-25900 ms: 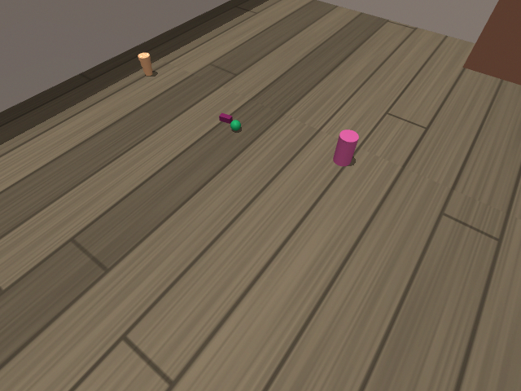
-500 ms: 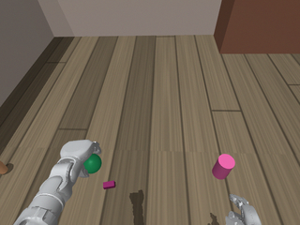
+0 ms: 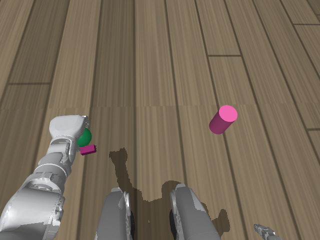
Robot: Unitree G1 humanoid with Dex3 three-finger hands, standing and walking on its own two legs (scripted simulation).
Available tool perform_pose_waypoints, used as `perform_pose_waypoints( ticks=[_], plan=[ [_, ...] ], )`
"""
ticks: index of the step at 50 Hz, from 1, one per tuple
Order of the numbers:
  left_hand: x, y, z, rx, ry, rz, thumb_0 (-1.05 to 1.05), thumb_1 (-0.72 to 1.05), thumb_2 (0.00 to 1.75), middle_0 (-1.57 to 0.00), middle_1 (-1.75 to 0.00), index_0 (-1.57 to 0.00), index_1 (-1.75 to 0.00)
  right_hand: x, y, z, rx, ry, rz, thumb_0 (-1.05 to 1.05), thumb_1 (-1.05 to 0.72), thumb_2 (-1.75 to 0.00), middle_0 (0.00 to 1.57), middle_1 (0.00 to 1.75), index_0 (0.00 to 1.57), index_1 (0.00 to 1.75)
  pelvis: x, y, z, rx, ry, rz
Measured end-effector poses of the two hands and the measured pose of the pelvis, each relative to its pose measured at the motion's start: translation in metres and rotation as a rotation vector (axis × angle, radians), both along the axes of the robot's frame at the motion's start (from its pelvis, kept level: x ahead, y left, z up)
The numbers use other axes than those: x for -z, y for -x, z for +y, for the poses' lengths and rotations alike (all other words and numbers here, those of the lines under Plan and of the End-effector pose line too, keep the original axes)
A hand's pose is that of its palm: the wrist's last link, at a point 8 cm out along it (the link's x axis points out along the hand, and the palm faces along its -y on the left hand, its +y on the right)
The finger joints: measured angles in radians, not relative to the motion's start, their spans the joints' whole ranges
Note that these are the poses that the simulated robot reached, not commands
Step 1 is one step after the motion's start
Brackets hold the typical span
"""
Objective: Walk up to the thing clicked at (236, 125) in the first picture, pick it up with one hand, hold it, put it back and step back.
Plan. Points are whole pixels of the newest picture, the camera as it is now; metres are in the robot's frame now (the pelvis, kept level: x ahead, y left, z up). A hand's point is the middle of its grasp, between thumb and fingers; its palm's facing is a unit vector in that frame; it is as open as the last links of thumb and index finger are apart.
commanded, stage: crouch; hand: left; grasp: from above
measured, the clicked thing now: (80, 136) +0.42 +0.21 -0.15
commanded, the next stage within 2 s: lower in 1.28 s
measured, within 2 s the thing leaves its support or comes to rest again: neither
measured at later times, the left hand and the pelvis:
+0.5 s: hand (91, 150) +0.43 +0.21 -0.32, palm faces -0.43 -0.01 -0.90, open 8.7 cm; pelvis -0.02 -0.01 -0.16, yaw -3 degrees
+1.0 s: hand (96, 151) +0.45 +0.21 -0.40, palm faces -0.45 -0.02 -0.89, open 8.7 cm; pelvis -0.02 -0.01 -0.23, yaw -5 degrees
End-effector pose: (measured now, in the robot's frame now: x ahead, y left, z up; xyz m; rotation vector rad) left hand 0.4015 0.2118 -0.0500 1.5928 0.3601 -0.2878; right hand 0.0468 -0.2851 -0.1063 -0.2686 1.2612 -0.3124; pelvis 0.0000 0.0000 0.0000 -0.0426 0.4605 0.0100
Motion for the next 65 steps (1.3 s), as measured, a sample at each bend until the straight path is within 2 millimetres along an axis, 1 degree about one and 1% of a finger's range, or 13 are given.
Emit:
perform_pose_waypoints(
  ticks=[3,5,10,14,18,22,26,30,34,44,55,65],
  plan=[
    [0.031,-0.004,-0.001,-0.006,0.003,0.007,-0.03,0.3,0.29,-1.02,-0.42,-0.78,-0.28,0.028,0.018,0.006,0.017,-0.008,0.043,0.0,-0.91,-0.9,0.2,0.3,0.2,0.3,0.025,0.006,0.001,0.003,0.004,0.04],
    [0.051,-0.006,-0.002,-0.005,0.003,0.019,-0.03,0.3,0.3,-1.02,-0.43,-0.78,-0.28,0.046,0.025,0.011,0.019,-0.018,0.064,0.0,-0.91,-0.9,0.2,0.3,0.2,0.3,0.041,0.009,0.002,0.003,0.007,0.063],
    [0.101,-0.012,-0.004,-0.006,0.014,0.047,-0.03,0.3,0.3,-1.01,-0.43,-0.77,-0.28,0.087,0.033,0.019,0.006,-0.038,0.089,0.0,-0.9,-0.9,0.21,0.3,0.21,0.3,0.078,0.016,0.001,0.008,0.013,0.115],
    [0.138,-0.017,-0.004,-0.007,0.026,0.051,-0.03,0.3,0.3,-1.01,-0.43,-0.77,-0.28,0.115,0.029,0.021,-0.022,-0.046,0.091,0.0,-0.9,-0.9,0.21,0.3,0.21,0.3,0.106,0.018,-0.001,0.011,0.018,0.15],
    [0.169,-0.023,-0.003,-0.009,0.033,0.043,-0.03,0.29,0.32,-1.01,-0.44,-0.77,-0.28,0.139,0.02,0.02,-0.053,-0.047,0.086,0.0,-0.9,-0.9,0.21,0.3,0.21,0.3,0.13,0.019,-0.003,0.014,0.025,0.176],
    [0.193,-0.029,0.0,-0.018,0.038,0.037,-0.02,0.29,0.33,-1.01,-0.44,-0.77,-0.29,0.157,0.011,0.016,-0.081,-0.044,0.084,0.0,-0.9,-0.9,0.21,0.3,0.21,0.3,0.149,0.019,-0.005,0.018,0.031,0.191],
    [0.214,-0.035,0.002,-0.033,0.042,0.039,-0.02,0.28,0.34,-1.0,-0.45,-0.76,-0.3,0.17,0.003,0.013,-0.1,-0.041,0.086,0.0,-0.9,-0.9,0.21,0.3,0.21,0.3,0.163,0.018,-0.006,0.024,0.035,0.2],
    [0.231,-0.04,0.004,-0.036,0.043,0.05,-0.02,0.28,0.34,-1.0,-0.45,-0.76,-0.3,0.18,0.0,0.011,-0.113,-0.04,0.093,0.0,-0.91,-0.91,0.21,0.3,0.21,0.3,0.175,0.017,-0.007,0.03,0.038,0.203],
    [0.245,-0.045,0.005,-0.032,0.046,0.05,-0.02,0.28,0.34,-1.0,-0.45,-0.76,-0.3,0.19,0.003,0.009,-0.116,-0.041,0.11,0.0,-0.91,-0.91,0.21,0.3,0.21,0.3,0.187,0.016,-0.007,0.036,0.041,0.203],
    [0.277,-0.05,0.003,-0.021,0.044,0.058,-0.02,0.29,0.34,-0.99,-0.46,-0.76,-0.3,0.216,0.028,0.008,-0.097,-0.059,0.171,0.0,-0.91,-0.91,0.2,0.3,0.2,0.3,0.215,0.019,-0.007,0.051,0.043,0.193],
    [0.3,-0.055,0.003,-0.021,0.044,0.053,-0.02,0.3,0.34,-0.98,-0.47,-0.75,-0.31,0.24,0.055,0.01,-0.086,-0.074,0.214,0.0,-0.91,-0.91,0.2,0.3,0.2,0.3,0.243,0.027,-0.008,0.064,0.046,0.167],
    [0.315,-0.06,0.005,-0.025,0.04,0.053,-0.01,0.31,0.32,-0.97,-0.48,-0.74,-0.32,0.256,0.064,0.009,-0.101,-0.075,0.222,0.0,-0.91,-0.91,0.2,0.3,0.2,0.3,0.263,0.03,-0.009,0.072,0.051,0.145]
  ],
)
